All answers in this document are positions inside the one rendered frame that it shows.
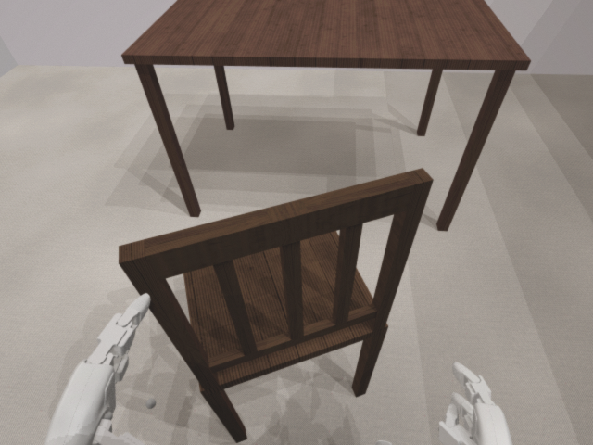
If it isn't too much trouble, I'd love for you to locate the right robot hand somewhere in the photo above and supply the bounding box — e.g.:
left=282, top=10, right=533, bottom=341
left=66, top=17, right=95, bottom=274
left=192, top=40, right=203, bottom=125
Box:
left=439, top=362, right=512, bottom=445

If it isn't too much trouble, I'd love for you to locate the left robot hand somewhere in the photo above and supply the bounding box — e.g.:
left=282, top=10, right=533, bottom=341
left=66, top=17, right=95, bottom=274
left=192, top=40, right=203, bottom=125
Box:
left=44, top=293, right=150, bottom=445

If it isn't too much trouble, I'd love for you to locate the chair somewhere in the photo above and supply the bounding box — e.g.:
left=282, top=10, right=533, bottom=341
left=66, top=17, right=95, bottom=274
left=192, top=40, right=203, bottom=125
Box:
left=119, top=168, right=433, bottom=443

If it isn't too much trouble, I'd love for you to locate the table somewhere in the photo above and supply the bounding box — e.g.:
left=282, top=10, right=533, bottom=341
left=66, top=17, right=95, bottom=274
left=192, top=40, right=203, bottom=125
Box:
left=121, top=0, right=531, bottom=231

